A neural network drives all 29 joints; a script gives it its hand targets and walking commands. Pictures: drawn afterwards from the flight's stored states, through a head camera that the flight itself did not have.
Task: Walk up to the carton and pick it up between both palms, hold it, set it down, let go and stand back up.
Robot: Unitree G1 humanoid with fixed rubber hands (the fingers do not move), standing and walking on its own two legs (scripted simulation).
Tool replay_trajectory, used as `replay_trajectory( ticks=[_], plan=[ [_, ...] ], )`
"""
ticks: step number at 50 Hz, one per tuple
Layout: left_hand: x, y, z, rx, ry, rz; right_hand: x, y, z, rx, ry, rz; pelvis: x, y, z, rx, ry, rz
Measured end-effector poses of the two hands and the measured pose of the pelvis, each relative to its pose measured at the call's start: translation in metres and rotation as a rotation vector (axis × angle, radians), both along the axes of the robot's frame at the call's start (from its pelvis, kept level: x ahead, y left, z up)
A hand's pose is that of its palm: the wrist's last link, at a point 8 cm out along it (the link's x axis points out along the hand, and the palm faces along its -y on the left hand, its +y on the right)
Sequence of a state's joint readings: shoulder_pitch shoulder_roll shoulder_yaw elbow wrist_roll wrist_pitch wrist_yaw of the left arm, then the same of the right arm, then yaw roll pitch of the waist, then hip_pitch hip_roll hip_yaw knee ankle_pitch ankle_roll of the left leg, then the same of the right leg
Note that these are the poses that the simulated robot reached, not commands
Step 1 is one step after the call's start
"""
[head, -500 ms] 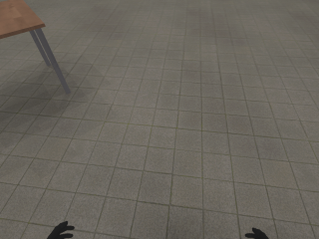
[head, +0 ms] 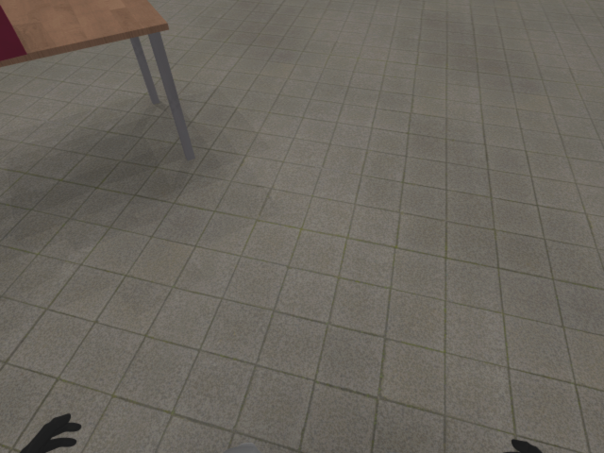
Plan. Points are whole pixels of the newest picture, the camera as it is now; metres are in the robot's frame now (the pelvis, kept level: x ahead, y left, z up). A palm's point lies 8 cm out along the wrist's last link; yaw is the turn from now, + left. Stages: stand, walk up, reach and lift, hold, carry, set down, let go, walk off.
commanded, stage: walk up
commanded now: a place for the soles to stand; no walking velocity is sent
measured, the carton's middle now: out of the picture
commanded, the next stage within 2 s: none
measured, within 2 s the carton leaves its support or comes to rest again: neither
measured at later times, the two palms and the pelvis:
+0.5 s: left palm out of the picture +0.21 +0.41 -0.03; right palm (469, 402) +0.20 -0.23 -0.09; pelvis +0.12 +0.07 +0.02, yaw +5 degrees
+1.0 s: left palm out of the picture +0.30 +0.54 -0.05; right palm (360, 309) +0.34 -0.10 -0.07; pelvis +0.23 +0.20 +0.02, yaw +11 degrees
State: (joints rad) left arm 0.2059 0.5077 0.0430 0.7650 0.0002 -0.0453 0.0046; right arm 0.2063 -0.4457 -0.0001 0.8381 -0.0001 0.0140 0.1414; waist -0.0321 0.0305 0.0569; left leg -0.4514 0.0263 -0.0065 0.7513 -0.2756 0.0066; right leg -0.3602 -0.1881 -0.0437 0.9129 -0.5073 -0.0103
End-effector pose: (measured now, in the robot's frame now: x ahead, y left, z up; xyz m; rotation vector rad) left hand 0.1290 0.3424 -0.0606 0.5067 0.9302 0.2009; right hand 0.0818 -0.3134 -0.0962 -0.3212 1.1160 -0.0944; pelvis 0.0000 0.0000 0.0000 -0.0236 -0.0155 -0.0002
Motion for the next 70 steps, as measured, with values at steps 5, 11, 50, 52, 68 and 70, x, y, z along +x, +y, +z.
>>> replay_trajectory(
  ticks=[5, 11, 50, 52, 68, 70],
  plan=[
    [0.016, 0.018, 0.006, -0.044, 0.005, 0.003, 0.005, 0.02, 0.023, -0.035, 0.052, -0.007, 0.02, 0.023, 0.019, -0.003, 0.009, 0.023],
    [0.036, 0.04, 0.014, -0.03, 0.014, 0.021, 0.03, 0.041, 0.026, -0.029, 0.084, 0.009, 0.047, 0.042, 0.025, 0.008, 0.031, 0.044],
    [0.169, 0.201, 0.012, -0.07, -0.019, 0.171, 0.261, 0.216, 0.023, -0.026, 0.023, 0.161, 0.229, 0.203, 0.023, 0.011, 0.01, 0.197],
    [0.179, 0.205, 0.014, -0.061, -0.019, 0.173, 0.272, 0.22, 0.021, -0.021, 0.031, 0.164, 0.24, 0.205, 0.023, 0.016, 0.016, 0.2],
    [0.215, 0.267, 0.026, -0.014, -0.012, 0.278, 0.382, 0.301, 0.0, 0.039, 0.043, 0.27, 0.322, 0.265, 0.021, 0.022, 0.028, 0.248],
    [0.219, 0.283, 0.02, -0.028, -0.006, 0.291, 0.396, 0.318, 0.0, 0.032, 0.035, 0.285, 0.331, 0.281, 0.018, 0.01, 0.035, 0.259]
  ],
)
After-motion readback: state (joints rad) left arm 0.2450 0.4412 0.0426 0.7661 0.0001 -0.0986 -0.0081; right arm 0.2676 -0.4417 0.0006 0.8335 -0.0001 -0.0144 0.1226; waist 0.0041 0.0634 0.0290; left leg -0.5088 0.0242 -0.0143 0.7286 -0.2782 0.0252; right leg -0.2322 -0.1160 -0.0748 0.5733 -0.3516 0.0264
